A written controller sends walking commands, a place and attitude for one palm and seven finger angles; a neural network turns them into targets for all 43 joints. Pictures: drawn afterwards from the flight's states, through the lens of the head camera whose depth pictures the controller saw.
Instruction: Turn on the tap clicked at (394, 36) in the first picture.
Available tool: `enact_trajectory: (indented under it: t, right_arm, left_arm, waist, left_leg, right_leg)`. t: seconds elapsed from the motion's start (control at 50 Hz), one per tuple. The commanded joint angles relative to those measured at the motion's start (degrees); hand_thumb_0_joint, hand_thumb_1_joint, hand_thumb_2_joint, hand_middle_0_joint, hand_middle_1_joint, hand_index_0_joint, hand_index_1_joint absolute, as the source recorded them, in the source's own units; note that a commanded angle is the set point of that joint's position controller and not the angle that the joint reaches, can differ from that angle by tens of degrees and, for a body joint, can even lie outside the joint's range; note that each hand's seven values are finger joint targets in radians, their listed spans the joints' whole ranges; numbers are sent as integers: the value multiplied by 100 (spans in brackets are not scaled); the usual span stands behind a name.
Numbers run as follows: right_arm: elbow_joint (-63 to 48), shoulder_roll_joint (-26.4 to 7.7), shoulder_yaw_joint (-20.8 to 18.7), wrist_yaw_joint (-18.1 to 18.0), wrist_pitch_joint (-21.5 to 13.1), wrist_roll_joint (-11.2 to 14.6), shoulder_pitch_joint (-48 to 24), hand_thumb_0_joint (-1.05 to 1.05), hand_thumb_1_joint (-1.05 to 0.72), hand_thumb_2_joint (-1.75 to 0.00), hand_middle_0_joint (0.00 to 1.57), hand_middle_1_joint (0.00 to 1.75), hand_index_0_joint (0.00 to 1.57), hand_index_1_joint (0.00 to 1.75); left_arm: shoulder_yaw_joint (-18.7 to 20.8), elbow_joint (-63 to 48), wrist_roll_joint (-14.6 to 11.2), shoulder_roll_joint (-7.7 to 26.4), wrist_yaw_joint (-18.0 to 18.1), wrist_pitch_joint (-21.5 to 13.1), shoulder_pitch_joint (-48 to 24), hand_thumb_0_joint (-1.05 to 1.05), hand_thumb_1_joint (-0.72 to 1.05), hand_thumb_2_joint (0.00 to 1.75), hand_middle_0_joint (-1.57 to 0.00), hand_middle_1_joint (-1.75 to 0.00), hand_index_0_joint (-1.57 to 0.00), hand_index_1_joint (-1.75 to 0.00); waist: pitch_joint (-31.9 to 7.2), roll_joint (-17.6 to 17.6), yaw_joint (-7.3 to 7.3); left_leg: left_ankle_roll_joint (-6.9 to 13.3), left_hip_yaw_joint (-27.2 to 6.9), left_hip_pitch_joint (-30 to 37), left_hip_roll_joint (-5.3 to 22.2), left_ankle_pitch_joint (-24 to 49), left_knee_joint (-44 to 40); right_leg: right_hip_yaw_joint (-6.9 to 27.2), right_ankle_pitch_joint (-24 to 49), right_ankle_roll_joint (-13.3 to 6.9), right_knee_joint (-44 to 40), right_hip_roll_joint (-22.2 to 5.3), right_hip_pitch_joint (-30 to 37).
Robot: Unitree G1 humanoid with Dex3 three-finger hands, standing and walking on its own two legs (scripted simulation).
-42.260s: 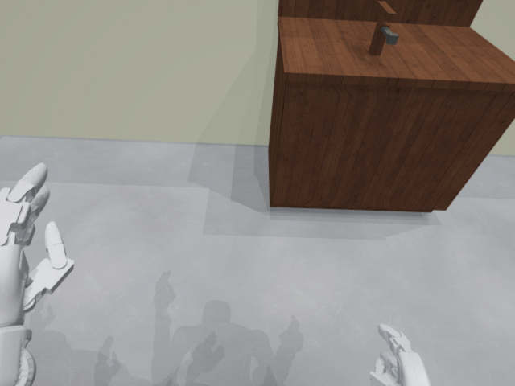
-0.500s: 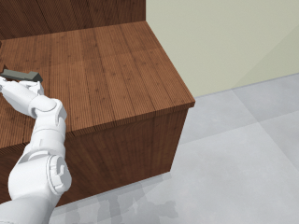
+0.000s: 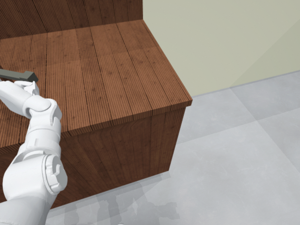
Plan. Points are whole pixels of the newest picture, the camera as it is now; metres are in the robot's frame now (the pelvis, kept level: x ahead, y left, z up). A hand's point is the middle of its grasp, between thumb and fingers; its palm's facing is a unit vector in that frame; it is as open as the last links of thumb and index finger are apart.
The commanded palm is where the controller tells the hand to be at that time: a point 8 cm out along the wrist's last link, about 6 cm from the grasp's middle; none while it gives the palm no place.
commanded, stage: push the lever round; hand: left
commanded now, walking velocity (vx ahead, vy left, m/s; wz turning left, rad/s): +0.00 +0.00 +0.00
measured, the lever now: (29, 78) +0.48 +0.32 +0.13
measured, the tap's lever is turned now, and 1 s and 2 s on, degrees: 58 58 58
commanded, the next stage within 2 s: none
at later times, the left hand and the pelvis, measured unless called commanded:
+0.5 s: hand (34, 85) +0.46 +0.30 +0.13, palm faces +0.88 -0.47 -0.07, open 8.5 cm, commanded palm +0.45 +0.30 +0.12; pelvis +0.00 +0.00 +0.00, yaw +0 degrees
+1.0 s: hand (34, 85) +0.46 +0.30 +0.13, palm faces +0.88 -0.48 -0.08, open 8.5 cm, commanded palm +0.46 +0.30 +0.12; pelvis +0.00 +0.00 +0.00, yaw +0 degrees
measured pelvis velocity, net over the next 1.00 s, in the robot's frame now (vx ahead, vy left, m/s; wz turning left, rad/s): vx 0.00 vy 0.00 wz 0.00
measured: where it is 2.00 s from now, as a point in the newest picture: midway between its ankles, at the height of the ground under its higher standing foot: outside the picture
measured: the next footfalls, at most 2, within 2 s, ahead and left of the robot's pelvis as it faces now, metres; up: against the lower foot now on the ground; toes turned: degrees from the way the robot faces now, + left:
none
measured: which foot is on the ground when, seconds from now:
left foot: down 0.00-1.00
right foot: down 0.00-1.00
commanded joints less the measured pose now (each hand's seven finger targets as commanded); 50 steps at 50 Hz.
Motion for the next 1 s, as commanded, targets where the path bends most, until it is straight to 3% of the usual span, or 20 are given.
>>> enact_trajectory:
  t: [0.0,0.1,0.12,0.16,0.2,0.22,0.3,0.36,0.48,0.6,0.64,0.68,0.72,0.74,0.82,0.84,0.9,0.92,0.94,0.98]
  right_arm:
    - [-412,-877,-257,-66,-145,-16,254,0,-90,-90,20,30,20,30]
    - [-426,-879,-247,-60,-164,-25,258,0,-90,-90,20,30,20,30]
    - [-396,-889,-267,-59,-151,-31,290,0,-90,-90,20,30,20,30]
    - [-408,-868,-251,-41,-182,-25,295,0,-90,-90,20,30,20,30]
    - [-404,-881,-246,-46,-194,-27,288,0,-90,-90,20,30,20,30]
    - [-383,-885,-254,-41,-183,-25,255,0,-90,-90,20,30,20,30]
    - [-401,-870,-256,-28,-220,-34,299,0,-90,-90,20,30,20,30]
    - [-386,-883,-258,-28,-200,-33,345,0,-90,-90,20,30,20,30]
    - [-406,-866,-258,-23,-185,-51,349,0,-90,-90,20,30,20,30]
    - [-422,-850,-257,-24,-170,-52,314,0,-90,-90,20,30,20,30]
    - [-399,-845,-268,-16,-186,-59,339,0,-90,-90,20,30,20,30]
    - [-396,-853,-252,-17,-191,-61,309,0,-90,-90,20,30,20,30]
    - [-395,-871,-258,-18,-181,-60,301,0,-90,-90,20,30,20,30]
    - [-413,-869,-259,-19,-192,-49,288,0,-90,-90,20,30,20,30]
    - [-371,-884,-263,-38,-180,-38,288,0,-90,-90,20,30,20,30]
    - [-400,-875,-250,-44,-189,-19,255,0,-90,-90,20,30,20,30]
    - [-397,-885,-252,-50,-216,-31,302,0,-90,-90,20,30,20,30]
    - [-376,-900,-267,-58,-196,-29,306,0,-90,-90,20,30,20,30]
    - [-389,-872,-250,-53,-203,-17,296,0,-90,-90,20,30,20,30]
    - [-377,-891,-239,-61,-209,-16,281,0,-90,-90,20,30,20,30]
  left_arm:
    - [-742,-1369,418,1450,-628,-274,-3585,0,90,90,-15,-15,-15,-15]
    - [-781,-1356,413,1415,-619,-285,-3588,0,90,90,-15,-15,-15,-15]
    - [-690,-1408,427,1508,-608,-316,-3645,0,90,90,-15,-15,-15,-15]
    - [-816,-1466,424,1363,-605,-355,-3719,0,90,90,-15,-15,-15,-15]
    - [-781,-1332,418,1379,-598,-353,-3609,0,90,90,-15,-15,-15,-15]
    - [-843,-1370,427,1316,-597,-354,-3648,0,90,90,-15,-15,-15,-15]
    - [-829,-1461,410,1307,-578,-361,-3661,0,90,90,-15,-15,-15,-15]
    - [-655,-1450,400,1510,-593,-362,-3636,0,90,90,-15,-15,-15,-15]
    - [-717,-1539,466,1450,-600,-354,-3753,0,90,90,-15,-15,-15,-15]
    - [-704,-1507,497,1461,-590,-323,-3716,0,90,90,-15,-15,-15,-15]
    - [-728,-1554,499,1393,-585,-381,-3770,0,90,90,-15,-15,-15,-15]
    - [-732,-1368,494,1374,-582,-354,-3623,0,90,90,-15,-15,-15,-15]
    - [-755,-1385,511,1381,-592,-335,-3678,0,90,90,-15,-15,-15,-15]
    - [-796,-1446,509,1374,-584,-349,-3752,0,90,90,-15,-15,-15,-15]
    - [-694,-1353,444,1473,-571,-327,-3637,0,90,90,-15,-15,-15,-15]
    - [-867,-1384,425,1289,-596,-317,-3657,0,90,90,-15,-15,-15,-15]
    - [-785,-1462,402,1388,-573,-342,-3738,0,90,90,-15,-15,-15,-15]
    - [-740,-1446,417,1460,-574,-356,-3730,0,90,90,-15,-15,-15,-15]
    - [-866,-1479,422,1323,-581,-362,-3785,0,90,90,-15,-15,-15,-15]
    - [-827,-1277,401,1328,-586,-311,-3597,0,90,90,-15,-15,-15,-15]
  waist:
    - [-1700,354,-527]
    - [-1688,208,-543]
    - [-1757,314,-517]
    - [-1788,388,-527]
    - [-1638,304,-533]
    - [-1620,468,-543]
    - [-1824,304,-535]
    - [-1887,262,-503]
    - [-1879,412,-521]
    - [-1791,285,-529]
    - [-1839,438,-529]
    - [-1664,233,-542]
    - [-1643,345,-523]
    - [-1740,476,-538]
    - [-1699,269,-528]
    - [-1686,293,-572]
    - [-1841,312,-520]
    - [-1848,392,-511]
    - [-1848,486,-540]
    - [-1653,283,-550]
  left_leg:
    - [361,134,685,-114,-35,-335]
    - [367,126,594,-111,-66,-317]
    - [367,118,660,-121,-36,-308]
    - [365,94,743,-116,-22,-337]
    - [367,96,668,-112,-96,-343]
    - [366,101,744,-115,-92,-331]
    - [367,109,724,-116,-13,-301]
    - [360,106,654,-125,24,-284]
    - [365,113,791,-136,128,-308]
    - [368,131,710,-136,95,-300]
    - [364,108,855,-141,146,-309]
    - [369,109,681,-130,33,-307]
    - [368,110,717,-139,2,-315]
    - [361,113,766,-134,-41,-330]
    - [369,103,623,-125,-73,-288]
    - [369,129,666,-115,-84,-304]
    - [364,91,758,-113,-61,-339]
    - [362,91,789,-114,-48,-340]
    - [358,96,828,-114,-35,-350]
    - [371,109,681,-108,-128,-348]
  right_leg:
    - [1173,547,620,-915,-435,834]
    - [1237,543,650,-944,-464,881]
    - [1198,558,625,-922,-447,866]
    - [1157,524,596,-888,-416,803]
    - [1145,374,597,-911,-401,742]
    - [1140,341,578,-922,-397,654]
    - [1163,571,610,-875,-415,813]
    - [1196,710,632,-851,-450,933]
    - [1126,831,605,-818,-414,883]
    - [1144,846,634,-851,-438,920]
    - [1087,822,590,-810,-393,812]
    - [1100,669,608,-836,-396,795]
    - [1085,549,584,-853,-390,725]
    - [1101,439,579,-855,-390,695]
    - [1162,467,609,-899,-419,805]
    - [1167,410,614,-901,-415,741]
    - [1134,408,592,-881,-393,785]
    - [1107,412,571,-875,-383,774]
    - [1100,428,568,-858,-384,730]
    - [1128,302,589,-912,-386,712]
